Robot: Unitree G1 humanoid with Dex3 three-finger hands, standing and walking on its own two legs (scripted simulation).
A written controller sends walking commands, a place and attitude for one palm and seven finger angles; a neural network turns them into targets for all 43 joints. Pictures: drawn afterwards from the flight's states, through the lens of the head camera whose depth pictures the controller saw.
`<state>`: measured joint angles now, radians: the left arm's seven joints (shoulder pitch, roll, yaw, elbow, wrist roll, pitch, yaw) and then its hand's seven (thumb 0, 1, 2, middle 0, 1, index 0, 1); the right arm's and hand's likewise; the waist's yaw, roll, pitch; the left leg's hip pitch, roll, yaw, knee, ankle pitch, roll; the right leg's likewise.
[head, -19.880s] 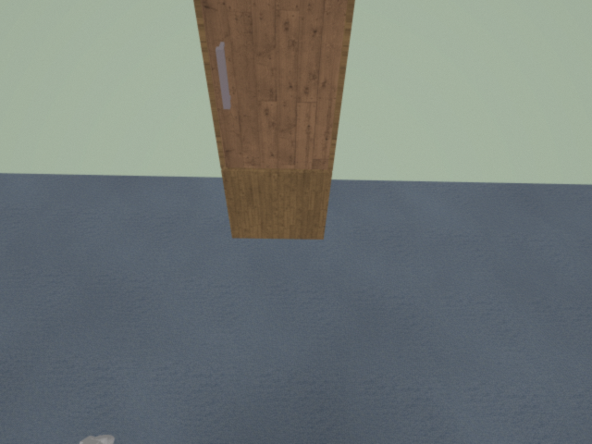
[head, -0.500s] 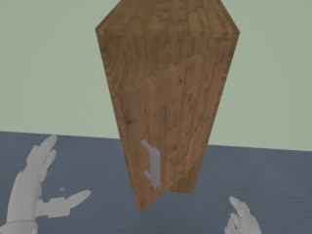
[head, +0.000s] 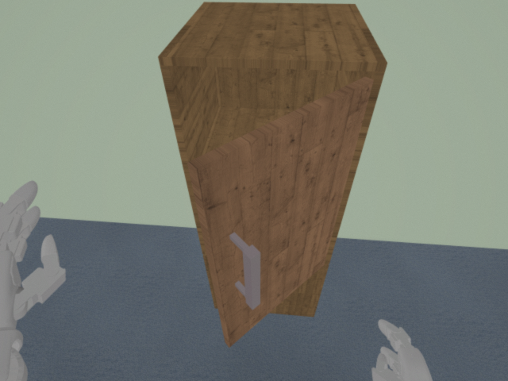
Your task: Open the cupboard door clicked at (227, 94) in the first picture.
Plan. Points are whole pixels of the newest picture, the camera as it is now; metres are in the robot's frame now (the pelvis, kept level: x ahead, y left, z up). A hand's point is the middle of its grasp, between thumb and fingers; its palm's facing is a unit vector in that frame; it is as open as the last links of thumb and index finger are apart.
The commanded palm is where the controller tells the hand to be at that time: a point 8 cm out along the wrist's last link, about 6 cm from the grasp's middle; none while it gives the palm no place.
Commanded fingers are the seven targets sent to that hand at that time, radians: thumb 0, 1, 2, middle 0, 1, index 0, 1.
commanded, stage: draw the hand back to the body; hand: left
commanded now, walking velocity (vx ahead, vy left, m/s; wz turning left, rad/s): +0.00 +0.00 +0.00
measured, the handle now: (245, 272) +0.30 +0.06 +0.00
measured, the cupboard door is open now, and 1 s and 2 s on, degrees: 46 46 46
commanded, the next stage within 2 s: step back with the hand held close in 0.20 s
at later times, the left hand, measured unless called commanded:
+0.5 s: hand (71, 272) +0.19 +0.25 +0.15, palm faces +0.41 -0.80 -0.44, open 7.4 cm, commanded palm +0.13 +0.29 +0.17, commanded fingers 0.00 0.90 0.90 -0.20 -0.30 -0.20 -0.30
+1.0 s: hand (13, 332) +0.12 +0.28 +0.15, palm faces +0.42 -0.78 -0.47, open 7.4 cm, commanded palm +0.06 +0.31 +0.17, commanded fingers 0.00 0.90 0.90 -0.20 -0.30 -0.20 -0.30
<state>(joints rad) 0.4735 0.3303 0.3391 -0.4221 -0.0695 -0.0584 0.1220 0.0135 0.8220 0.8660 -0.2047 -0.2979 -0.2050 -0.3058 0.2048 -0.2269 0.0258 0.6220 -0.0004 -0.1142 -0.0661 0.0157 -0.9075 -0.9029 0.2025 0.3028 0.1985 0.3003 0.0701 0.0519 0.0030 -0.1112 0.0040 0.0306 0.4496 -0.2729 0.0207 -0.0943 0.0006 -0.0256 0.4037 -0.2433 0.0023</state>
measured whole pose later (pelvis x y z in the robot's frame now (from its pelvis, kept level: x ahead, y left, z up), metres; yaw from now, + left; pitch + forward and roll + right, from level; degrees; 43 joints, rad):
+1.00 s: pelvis -0.09 +0.02 -0.02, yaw -1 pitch -1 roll -1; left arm 0.55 0.39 0.43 -0.52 -0.02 -0.20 0.15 0.02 0.88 0.89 -0.21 -0.30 -0.21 -0.31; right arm 0.22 -0.21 0.00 0.55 0.00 -0.06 -0.07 0.01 -0.91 -0.90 0.20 0.30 0.20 0.30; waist 0.01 0.00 0.06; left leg -0.38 0.01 0.06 0.62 -0.23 0.06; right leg -0.36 0.00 0.00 0.54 -0.16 0.03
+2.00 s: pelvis -0.27 +0.00 -0.01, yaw -5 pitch +0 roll +0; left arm 0.50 0.40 0.43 -0.42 -0.06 -0.18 0.16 0.01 0.88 0.90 -0.21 -0.30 -0.22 -0.31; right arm 0.29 -0.25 0.00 0.71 0.01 -0.10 -0.08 0.02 -0.91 -0.90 0.20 0.30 0.20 0.30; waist -0.01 -0.03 -0.06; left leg -0.34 -0.01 0.04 0.57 -0.23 0.03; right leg -0.10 0.02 -0.03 0.54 -0.44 -0.03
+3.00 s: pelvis -0.31 +0.01 +0.00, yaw -4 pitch -2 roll -1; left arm 0.39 0.19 0.01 1.17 0.00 0.03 0.03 0.01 0.93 0.89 -0.20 -0.30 -0.20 -0.30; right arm 0.28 -0.17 0.00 1.13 -0.01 0.03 -0.03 0.01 -0.91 -0.90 0.20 0.30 0.20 0.30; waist 0.01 0.01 0.08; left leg -0.26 0.00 -0.01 0.45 -0.15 0.01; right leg -0.05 0.02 -0.06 0.40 -0.31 -0.03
